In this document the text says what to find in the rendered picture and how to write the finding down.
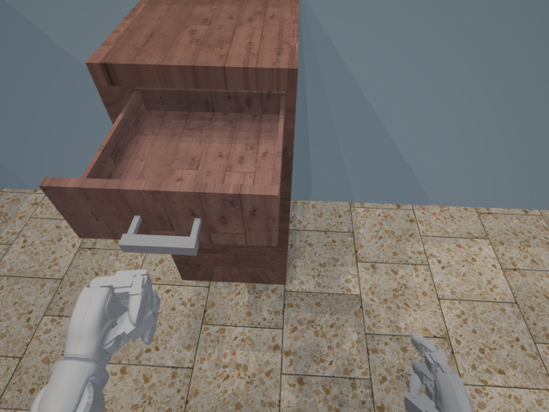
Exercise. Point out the left robot hand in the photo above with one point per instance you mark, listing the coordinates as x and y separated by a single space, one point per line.
126 299

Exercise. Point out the drawer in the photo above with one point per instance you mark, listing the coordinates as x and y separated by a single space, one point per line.
176 154

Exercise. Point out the right robot hand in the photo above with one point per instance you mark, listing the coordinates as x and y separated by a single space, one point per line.
444 388

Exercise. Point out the handle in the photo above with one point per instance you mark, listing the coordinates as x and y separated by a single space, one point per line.
160 244

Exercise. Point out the left robot forearm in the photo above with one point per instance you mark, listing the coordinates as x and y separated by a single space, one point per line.
76 385

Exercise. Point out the cabinet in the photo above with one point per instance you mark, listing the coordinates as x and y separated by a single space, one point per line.
211 44

